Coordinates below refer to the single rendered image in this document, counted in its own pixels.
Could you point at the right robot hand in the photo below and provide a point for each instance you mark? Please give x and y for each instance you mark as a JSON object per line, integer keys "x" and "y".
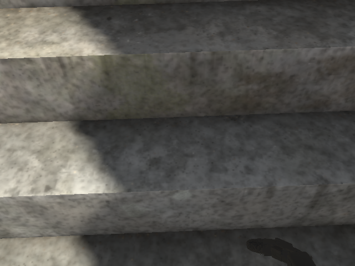
{"x": 280, "y": 250}

